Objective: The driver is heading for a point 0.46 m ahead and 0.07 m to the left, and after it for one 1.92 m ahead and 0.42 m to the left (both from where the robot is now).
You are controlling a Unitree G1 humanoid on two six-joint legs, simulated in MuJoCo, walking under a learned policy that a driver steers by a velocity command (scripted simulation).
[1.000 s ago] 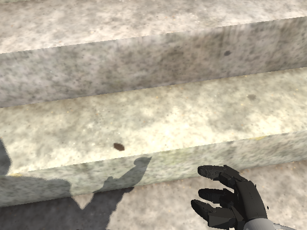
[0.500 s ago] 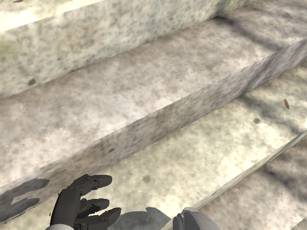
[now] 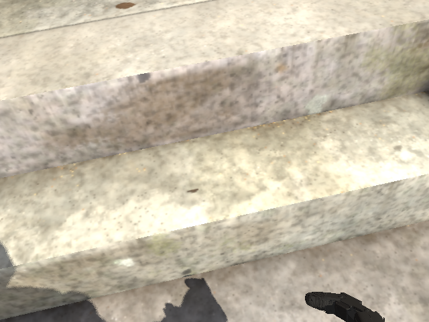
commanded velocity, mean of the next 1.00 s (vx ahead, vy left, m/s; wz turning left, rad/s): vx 0.38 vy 0.00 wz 0.52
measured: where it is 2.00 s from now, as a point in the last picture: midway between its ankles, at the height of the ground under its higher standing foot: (152, 193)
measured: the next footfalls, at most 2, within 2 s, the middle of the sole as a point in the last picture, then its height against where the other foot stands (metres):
right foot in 0.54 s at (301, 294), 0.21 m higher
left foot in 1.08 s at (104, 207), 0.20 m higher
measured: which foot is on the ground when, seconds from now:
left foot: down 0.00-0.54, up 0.56-1.00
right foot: up 0.00-0.52, down 0.54-1.00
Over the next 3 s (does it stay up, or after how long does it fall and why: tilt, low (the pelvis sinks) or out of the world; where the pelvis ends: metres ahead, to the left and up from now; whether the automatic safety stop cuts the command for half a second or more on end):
stays up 1.16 0.31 0.78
